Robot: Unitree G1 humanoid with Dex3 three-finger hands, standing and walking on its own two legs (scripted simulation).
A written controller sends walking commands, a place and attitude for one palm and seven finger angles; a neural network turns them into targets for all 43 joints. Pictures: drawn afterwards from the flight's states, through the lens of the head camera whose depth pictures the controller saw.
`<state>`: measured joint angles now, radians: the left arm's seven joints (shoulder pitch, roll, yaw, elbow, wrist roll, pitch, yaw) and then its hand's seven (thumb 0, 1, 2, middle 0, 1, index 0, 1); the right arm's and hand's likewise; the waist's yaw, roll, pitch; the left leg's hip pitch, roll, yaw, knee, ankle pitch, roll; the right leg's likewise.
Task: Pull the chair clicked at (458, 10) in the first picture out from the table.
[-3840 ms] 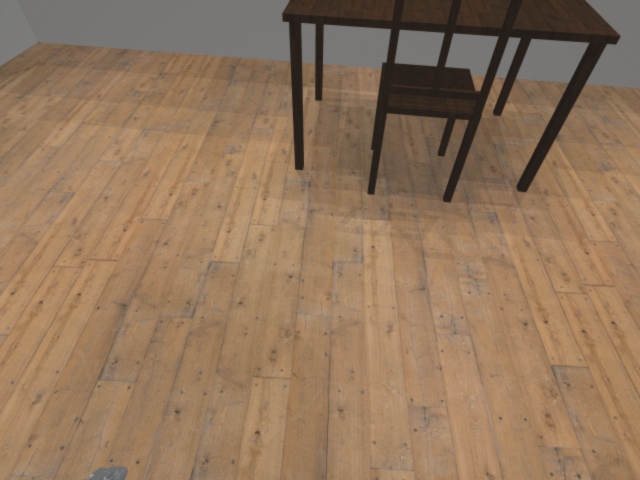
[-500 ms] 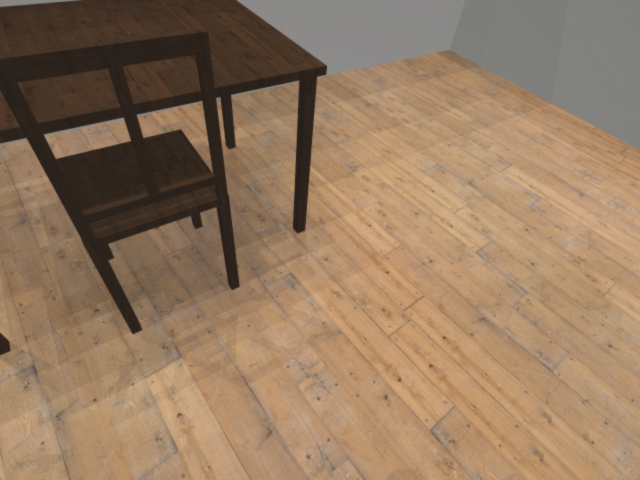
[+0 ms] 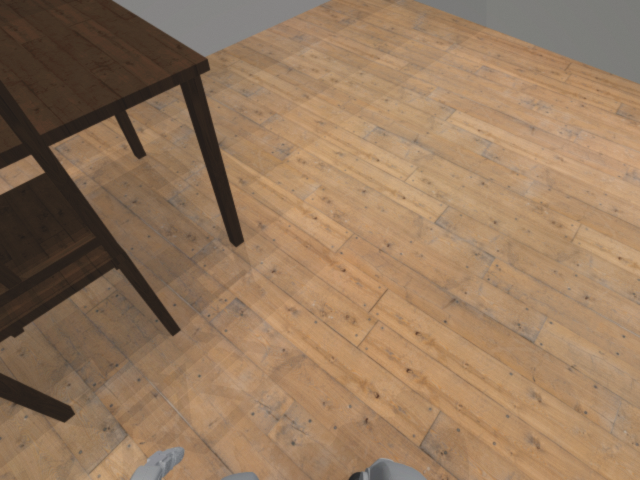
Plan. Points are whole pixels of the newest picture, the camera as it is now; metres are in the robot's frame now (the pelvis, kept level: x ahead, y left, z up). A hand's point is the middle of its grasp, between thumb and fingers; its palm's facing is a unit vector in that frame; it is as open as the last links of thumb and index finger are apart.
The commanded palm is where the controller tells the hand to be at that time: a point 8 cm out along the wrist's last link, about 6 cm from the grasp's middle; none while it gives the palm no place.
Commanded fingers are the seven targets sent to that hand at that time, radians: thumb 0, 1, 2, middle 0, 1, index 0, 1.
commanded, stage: turn to face it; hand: left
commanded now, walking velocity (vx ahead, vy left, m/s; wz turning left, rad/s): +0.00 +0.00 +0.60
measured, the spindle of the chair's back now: out of the picture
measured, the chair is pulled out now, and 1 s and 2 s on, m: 0.00 0.00 0.00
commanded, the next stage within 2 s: take the last steps up to it in 1.24 s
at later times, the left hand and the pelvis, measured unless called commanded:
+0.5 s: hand out of the picture +0.12 +0.26 -0.16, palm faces +0.29 -0.93 -0.21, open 7.4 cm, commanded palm none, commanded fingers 0.00 0.90 0.90 -0.20 -0.30 -0.20 -0.30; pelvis +0.10 +0.05 +0.02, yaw +14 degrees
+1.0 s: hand out of the picture +0.11 +0.19 -0.12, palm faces +0.53 -0.80 -0.29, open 7.4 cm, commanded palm none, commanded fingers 0.00 0.90 0.90 -0.20 -0.30 -0.20 -0.30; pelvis +0.12 -0.03 +0.02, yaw +33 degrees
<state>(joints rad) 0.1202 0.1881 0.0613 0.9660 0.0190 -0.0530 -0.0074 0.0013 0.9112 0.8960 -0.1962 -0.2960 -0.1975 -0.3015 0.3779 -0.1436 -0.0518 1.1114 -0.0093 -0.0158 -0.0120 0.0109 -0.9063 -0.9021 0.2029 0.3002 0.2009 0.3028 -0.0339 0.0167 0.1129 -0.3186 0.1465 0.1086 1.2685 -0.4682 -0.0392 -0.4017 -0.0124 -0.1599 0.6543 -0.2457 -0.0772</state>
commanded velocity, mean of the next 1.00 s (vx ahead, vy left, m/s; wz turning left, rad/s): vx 0.00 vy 0.00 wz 0.58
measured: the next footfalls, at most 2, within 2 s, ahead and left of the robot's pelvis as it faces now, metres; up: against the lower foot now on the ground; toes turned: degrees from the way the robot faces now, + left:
left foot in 0.30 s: +0.19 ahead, +0.14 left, +0.00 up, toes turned +19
right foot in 0.84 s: +0.22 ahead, -0.10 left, +0.00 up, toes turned +27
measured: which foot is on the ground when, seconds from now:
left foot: up 0.00-0.28, down 0.30-0.84, up 0.86-1.00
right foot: down 0.00-0.30, up 0.32-0.82, down 0.84-1.00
